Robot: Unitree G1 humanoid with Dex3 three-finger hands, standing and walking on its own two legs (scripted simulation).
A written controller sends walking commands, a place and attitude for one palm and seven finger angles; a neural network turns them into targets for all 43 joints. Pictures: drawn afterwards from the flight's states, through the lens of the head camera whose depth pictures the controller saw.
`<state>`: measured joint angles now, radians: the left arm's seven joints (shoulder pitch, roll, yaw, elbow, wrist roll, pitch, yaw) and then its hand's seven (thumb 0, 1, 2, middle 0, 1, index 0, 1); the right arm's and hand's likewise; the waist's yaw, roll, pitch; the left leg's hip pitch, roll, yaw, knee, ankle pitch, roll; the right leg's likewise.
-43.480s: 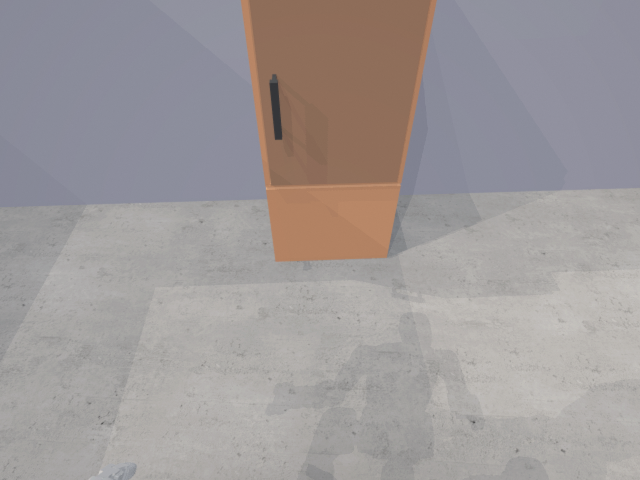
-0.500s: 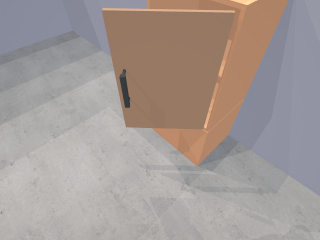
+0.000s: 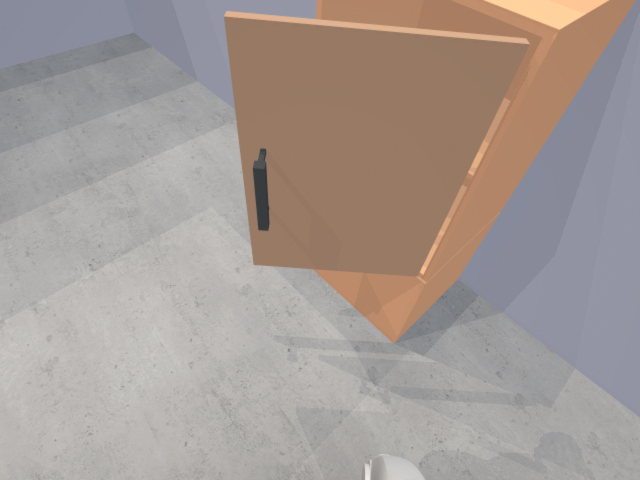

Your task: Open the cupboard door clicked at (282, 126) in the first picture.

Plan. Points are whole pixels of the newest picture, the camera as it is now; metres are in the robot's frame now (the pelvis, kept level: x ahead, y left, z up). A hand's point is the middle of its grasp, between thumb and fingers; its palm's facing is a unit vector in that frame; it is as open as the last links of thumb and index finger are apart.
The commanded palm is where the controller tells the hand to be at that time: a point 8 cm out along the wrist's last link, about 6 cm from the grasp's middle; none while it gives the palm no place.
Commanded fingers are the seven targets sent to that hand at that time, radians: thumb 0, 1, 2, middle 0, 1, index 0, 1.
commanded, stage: shuffle to correct the standing spot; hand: left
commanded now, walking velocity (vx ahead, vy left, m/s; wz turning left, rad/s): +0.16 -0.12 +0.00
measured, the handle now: (263, 191) +0.61 +0.14 -0.06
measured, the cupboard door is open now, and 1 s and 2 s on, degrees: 44 44 44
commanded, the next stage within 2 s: come to a stop and stand still in 0.08 s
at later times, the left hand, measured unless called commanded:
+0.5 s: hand (254, 435) +0.21 +0.10 -0.17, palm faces +0.06 -0.98 -0.20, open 7.2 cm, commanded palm none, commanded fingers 0.00 0.90 0.90 -0.20 -0.30 -0.20 -0.30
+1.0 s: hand out of the picture +0.00 +0.16 -0.18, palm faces +0.10 -0.97 -0.21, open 7.4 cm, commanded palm none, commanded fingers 0.00 0.90 0.90 -0.20 -0.30 -0.20 -0.30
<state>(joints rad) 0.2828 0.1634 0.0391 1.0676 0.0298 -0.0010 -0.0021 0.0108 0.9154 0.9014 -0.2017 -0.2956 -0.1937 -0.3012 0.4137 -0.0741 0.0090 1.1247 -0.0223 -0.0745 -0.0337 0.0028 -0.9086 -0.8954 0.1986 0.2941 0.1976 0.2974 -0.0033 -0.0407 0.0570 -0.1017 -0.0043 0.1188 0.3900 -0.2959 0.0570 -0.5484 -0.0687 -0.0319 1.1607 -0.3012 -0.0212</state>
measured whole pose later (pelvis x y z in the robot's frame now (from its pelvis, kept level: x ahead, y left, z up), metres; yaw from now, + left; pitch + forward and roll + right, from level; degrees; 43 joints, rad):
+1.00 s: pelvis +0.03 -0.02 +0.00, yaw +2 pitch +1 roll +1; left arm 0.33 0.19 0.04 1.05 0.02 0.06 0.02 0.01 0.91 0.90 -0.20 -0.30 -0.19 -0.30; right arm 0.23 -0.14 -0.03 0.99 -0.02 0.02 -0.03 0.00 -0.93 -0.90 0.20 0.29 0.20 0.30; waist 0.03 -0.04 0.02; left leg -0.28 -0.05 0.07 0.42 -0.17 0.06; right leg -0.28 -0.03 0.00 0.77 -0.44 0.02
